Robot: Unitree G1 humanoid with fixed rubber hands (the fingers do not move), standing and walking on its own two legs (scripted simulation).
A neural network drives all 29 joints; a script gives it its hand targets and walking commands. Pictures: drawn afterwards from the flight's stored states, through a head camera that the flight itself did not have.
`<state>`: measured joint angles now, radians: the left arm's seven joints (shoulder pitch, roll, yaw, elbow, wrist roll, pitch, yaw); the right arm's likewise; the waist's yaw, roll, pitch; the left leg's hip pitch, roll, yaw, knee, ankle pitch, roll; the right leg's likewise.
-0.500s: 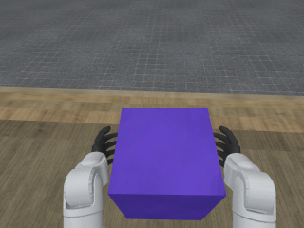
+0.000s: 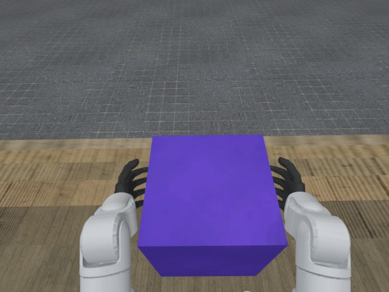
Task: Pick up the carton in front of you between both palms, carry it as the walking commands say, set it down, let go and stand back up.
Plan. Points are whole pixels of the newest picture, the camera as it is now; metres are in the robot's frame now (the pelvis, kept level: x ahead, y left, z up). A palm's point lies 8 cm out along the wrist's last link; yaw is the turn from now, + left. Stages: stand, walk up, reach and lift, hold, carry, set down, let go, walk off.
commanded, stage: carry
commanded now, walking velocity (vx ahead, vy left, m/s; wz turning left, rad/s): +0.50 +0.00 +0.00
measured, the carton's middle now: (207, 211) +0.29 +0.00 +0.02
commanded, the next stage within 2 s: none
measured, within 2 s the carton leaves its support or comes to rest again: neither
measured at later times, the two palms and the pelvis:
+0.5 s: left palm (157, 76) +0.68 +0.13 +0.11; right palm (259, 73) +0.69 -0.17 +0.11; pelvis +0.31 -0.02 -0.02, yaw +0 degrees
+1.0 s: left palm (172, 49) +1.01 +0.12 +0.03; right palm (244, 47) +1.03 -0.18 +0.03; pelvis +0.66 -0.04 -0.14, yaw +0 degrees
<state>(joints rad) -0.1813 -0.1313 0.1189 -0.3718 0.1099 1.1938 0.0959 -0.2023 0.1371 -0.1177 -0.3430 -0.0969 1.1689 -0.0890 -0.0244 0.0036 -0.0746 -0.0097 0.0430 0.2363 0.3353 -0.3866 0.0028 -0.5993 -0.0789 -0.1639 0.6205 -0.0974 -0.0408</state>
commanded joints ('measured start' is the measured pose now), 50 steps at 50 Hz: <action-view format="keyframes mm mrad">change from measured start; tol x32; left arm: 1 -647 -739 -734 -9 -414 2 -218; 15 -1241 -917 -636 225 -567 -11 -224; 50 -1243 -776 -462 502 -411 34 -205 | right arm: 1 -594 715 722 -10 414 25 238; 33 -1378 1086 618 261 606 -5 250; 50 -1244 873 459 525 445 54 222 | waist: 1 -4 164 -144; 5 89 -367 -375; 24 26 -205 -381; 28 -68 383 -503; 46 56 180 -338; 50 97 -283 -216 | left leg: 1 50 200 -67 55 630 107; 7 -688 -18 -245 1116 -90 46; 20 -760 -16 -146 509 231 59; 25 -215 -128 -19 372 415 125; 28 307 211 -675 181 777 313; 40 317 73 -431 483 578 215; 45 -269 -15 -242 580 149 154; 48 -449 31 -115 1209 638 45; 50 -817 -133 -281 1525 -295 43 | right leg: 1 116 59 -53 -37 10 -38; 3 470 128 -105 -87 -73 -34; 5 815 -304 712 -302 -184 -189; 19 709 -158 221 -119 441 -179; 25 523 -77 -17 212 834 -67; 29 -224 149 193 878 -443 -15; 40 -376 99 120 284 159 -2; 46 543 137 -18 66 740 -16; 49 707 -2 147 -174 419 -129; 50 833 -110 320 79 889 -112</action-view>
